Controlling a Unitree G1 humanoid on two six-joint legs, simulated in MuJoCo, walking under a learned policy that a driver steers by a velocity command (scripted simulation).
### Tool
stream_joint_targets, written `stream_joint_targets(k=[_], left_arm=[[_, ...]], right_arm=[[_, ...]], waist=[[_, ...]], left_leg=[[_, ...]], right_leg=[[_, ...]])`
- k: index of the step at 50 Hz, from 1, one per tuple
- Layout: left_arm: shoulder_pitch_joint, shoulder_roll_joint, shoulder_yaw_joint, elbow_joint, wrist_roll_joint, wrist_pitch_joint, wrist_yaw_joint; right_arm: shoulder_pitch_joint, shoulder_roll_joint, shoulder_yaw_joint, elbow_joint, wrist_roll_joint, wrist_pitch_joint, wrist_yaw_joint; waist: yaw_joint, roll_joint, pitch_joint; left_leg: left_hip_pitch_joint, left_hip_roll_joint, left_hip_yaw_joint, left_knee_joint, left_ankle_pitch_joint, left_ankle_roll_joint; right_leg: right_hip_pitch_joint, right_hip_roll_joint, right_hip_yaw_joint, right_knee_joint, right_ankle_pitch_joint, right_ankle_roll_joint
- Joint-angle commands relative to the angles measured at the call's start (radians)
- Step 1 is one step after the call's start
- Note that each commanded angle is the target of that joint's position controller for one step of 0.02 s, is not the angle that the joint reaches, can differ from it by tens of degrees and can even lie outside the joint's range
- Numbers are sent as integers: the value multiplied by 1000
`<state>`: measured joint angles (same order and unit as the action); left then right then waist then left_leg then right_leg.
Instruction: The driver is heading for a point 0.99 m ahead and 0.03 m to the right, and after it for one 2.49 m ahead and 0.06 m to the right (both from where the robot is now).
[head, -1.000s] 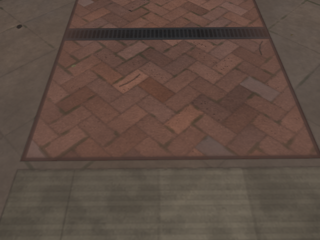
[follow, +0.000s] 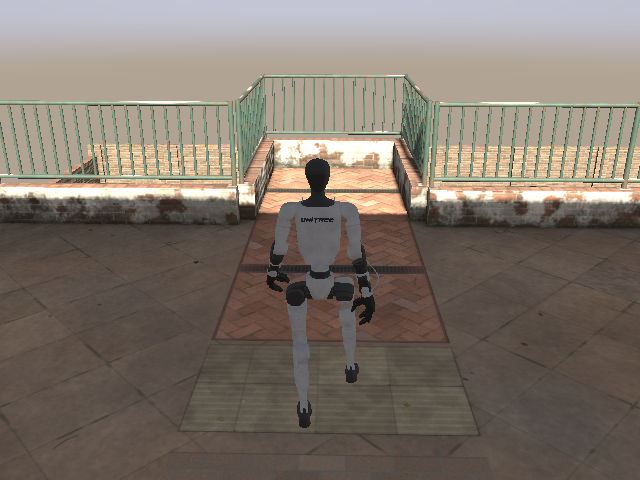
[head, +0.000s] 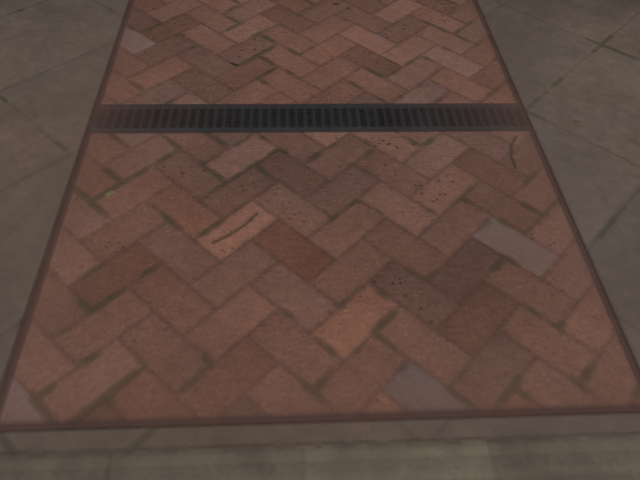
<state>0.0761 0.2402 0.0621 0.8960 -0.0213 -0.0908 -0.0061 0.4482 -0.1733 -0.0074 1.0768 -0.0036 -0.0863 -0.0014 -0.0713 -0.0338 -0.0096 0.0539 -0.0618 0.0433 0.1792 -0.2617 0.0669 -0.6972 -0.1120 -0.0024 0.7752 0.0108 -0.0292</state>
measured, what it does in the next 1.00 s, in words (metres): walks ahead: right foot, then left foot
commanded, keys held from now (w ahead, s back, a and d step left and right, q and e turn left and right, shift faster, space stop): w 1.00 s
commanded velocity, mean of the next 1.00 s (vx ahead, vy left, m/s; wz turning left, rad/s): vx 0.49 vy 0.00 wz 0.00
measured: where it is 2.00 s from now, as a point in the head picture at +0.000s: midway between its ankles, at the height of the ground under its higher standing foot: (297, 250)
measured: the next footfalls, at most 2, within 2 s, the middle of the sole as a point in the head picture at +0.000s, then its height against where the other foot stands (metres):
right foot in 0.18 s outside the picture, level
left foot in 0.74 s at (252, 441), level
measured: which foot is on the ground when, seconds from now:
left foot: down 0.00-0.20, up 0.22-0.72, down 0.74-1.00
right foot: up 0.00-0.16, down 0.18-0.76, up 0.78-1.00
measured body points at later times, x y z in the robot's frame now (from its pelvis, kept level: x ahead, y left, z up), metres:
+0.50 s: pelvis +0.29 -0.05 +0.00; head +0.30 -0.05 +0.45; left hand +0.29 +0.21 -0.14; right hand +0.43 -0.31 -0.11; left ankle +0.43 +0.13 -0.67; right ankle +0.27 -0.13 -0.74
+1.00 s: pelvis +0.57 +0.03 +0.00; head +0.58 +0.04 +0.45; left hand +0.70 +0.30 -0.12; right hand +0.59 -0.23 -0.13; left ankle +0.56 +0.11 -0.74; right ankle +0.66 -0.15 -0.66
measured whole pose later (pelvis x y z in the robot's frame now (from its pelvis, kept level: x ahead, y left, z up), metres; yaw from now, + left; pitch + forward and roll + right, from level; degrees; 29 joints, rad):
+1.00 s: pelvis +0.57 +0.03 +0.00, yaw +0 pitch +1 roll +1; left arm 0.16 0.27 0.07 0.92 -0.01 -0.08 0.01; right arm 0.32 -0.22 -0.05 0.99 -0.01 -0.10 0.02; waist -0.04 -0.05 0.00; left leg -0.15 -0.05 0.07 0.28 -0.16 0.07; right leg -0.67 -0.14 0.03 1.00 -0.14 -0.03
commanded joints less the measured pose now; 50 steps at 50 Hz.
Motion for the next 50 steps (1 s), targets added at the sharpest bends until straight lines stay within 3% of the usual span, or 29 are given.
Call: stream_joint_targets(k=[1,4,6,7,8,9,10,11,12,13,14,15,17,20,23,26,31,34,35,36,37,38,39,40,41,42,44,46,50], left_arm=[[-173,19,-14,-99,-6,-14,-15],[-234,32,-17,-134,-10,-22,-34],[-204,61,-8,-138,-9,-29,-43],[-147,87,4,-127,-8,-29,-42],[-15,126,25,-92,-9,-29,-37],[180,173,48,-37,-8,-24,-28],[353,265,70,-3,20,-19,-18],[380,232,55,12,21,-14,-20],[302,165,34,8,10,-16,-24],[196,124,20,-14,8,-18,-22],[114,97,9,-23,16,-26,-30],[74,68,0,-25,25,-35,-35],[75,55,-4,-5,27,-37,-42],[131,107,5,24,28,-38,-24],[196,129,9,40,25,-30,-2],[250,141,11,53,15,-23,8],[336,154,17,93,4,-6,11],[328,172,27,99,1,9,15],[306,180,30,95,1,14,16],[284,170,25,89,2,19,16],[280,134,10,72,12,20,16],[386,30,-22,57,18,3,6],[379,33,-25,66,9,-25,2],[289,131,1,43,-20,-41,-2],[217,144,3,20,-26,-45,1],[182,137,8,16,-12,-40,9],[217,100,13,24,1,-11,15],[227,71,12,26,3,8,18],[88,74,18,-23,17,11,18]], right_arm=[[49,-179,-35,-29,10,-9,-11],[71,-177,-41,-15,17,-2,-12],[49,-195,-50,-22,14,5,-13],[38,-210,-56,-27,11,9,-14],[18,-215,-58,-32,5,17,-13],[-10,-205,-52,-49,-1,20,-10],[63,-120,-27,-71,-9,9,0],[124,-44,-4,-49,14,-19,13],[26,-149,-32,-76,41,-44,17],[-81,-188,-41,-117,58,-54,13],[-127,-180,-44,-127,49,-53,3],[-119,-172,-55,-124,32,-39,-6],[-62,-118,-53,-113,26,-8,-11],[-143,-129,-61,-149,18,9,-18],[-269,-135,-66,-190,7,5,-15],[-381,-117,-58,-218,11,-4,-4],[-520,-119,-47,-267,24,-11,22],[-507,-149,-53,-281,27,-22,38],[-451,-170,-63,-270,27,-26,39],[-325,-204,-84,-231,24,-28,36],[-128,-270,-111,-175,18,-29,28],[18,-377,-138,-146,1,-22,23],[33,-319,-117,-142,8,-20,26],[-46,-255,-96,-153,15,-23,27],[-142,-217,-83,-180,14,-23,26],[-217,-182,-72,-191,5,-23,31],[-259,-144,-60,-186,-7,-28,38],[-226,-165,-65,-165,-3,-33,33],[-151,-197,-71,-136,0,-27,8]], waist=[[-9,98,146],[-2,101,162],[39,117,117],[75,143,62],[147,162,-22],[236,159,-133],[228,-23,-311],[195,-208,-456],[199,-142,-317],[168,-91,-164],[124,12,-79],[81,17,-49],[37,-18,-21],[35,-18,39],[67,-8,58],[103,-12,65],[146,-17,98],[115,-38,82],[78,-51,49],[10,-45,-25],[-63,-2,-161],[-46,222,-318],[-50,299,-392],[-41,233,-260],[-14,167,-158],[18,98,-84],[77,127,-38],[92,116,-12],[68,84,31]], left_leg=[[-100,251,-115,-92,328,115],[14,297,-109,-50,396,111],[72,312,-94,35,614,94],[90,312,-88,112,799,84],[77,288,-66,267,957,68],[-68,247,-45,499,915,38],[-440,126,-11,894,497,-13],[-665,-18,-123,1177,-261,-35],[-766,50,-202,1261,-244,-5],[-788,105,-154,1243,-160,8],[-740,154,-131,1175,-74,8],[-671,191,-133,1107,-28,9],[-591,215,-129,1038,-7,3],[-667,233,-111,915,78,-28],[-758,233,-103,726,247,-48],[-726,197,-70,536,368,-52],[-736,164,-55,387,324,-42],[-671,142,-45,337,208,-5],[-578,116,-20,323,179,11],[-405,79,11,304,177,34],[-114,140,-58,336,195,81],[307,402,-490,296,64,233],[370,471,-786,131,-31,273],[267,434,-663,120,-69,215],[115,400,-517,104,-9,179],[-39,359,-413,66,66,162],[-198,301,-300,2,139,143],[-242,285,-235,-36,212,157],[-189,280,-170,-61,325,155]], right_leg=[[6,41,-41,-152,83,2],[-9,49,-28,-226,48,-31],[75,79,-44,-254,-15,-63],[172,112,-65,-246,-51,-80],[342,149,-87,-248,-69,-106],[630,114,-41,-236,-49,-144],[1047,-148,327,-229,-148,-266],[1197,-314,775,-432,-312,-366],[1078,-263,707,-485,-371,-303],[893,-229,528,-510,-307,-258],[708,-192,405,-550,-193,-237],[595,-150,317,-576,-131,-214],[477,-108,231,-629,-119,-213],[431,-99,166,-681,-90,-231],[492,-91,134,-689,-60,-213],[527,-68,81,-683,-43,-182],[672,-118,75,-624,-52,-172],[743,-158,90,-551,35,-151],[745,-152,79,-488,173,-138],[724,-108,40,-339,338,-115],[586,-49,-10,-86,303,-81],[165,108,-69,331,-64,-1],[-1,167,77,508,-569,-4],[-96,101,118,584,-528,-28],[-97,42,85,558,-433,-42],[-52,2,67,492,-349,-42],[66,-41,73,402,-268,-38],[73,-46,60,349,-226,-24],[-42,-46,52,138,-44,10]])
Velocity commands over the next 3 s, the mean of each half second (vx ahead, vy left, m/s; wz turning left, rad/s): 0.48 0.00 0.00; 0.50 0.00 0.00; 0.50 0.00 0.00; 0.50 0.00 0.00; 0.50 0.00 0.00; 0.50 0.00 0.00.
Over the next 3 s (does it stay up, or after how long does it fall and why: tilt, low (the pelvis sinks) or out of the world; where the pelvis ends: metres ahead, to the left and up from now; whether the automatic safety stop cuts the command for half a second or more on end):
stays up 1.72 0.00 -0.02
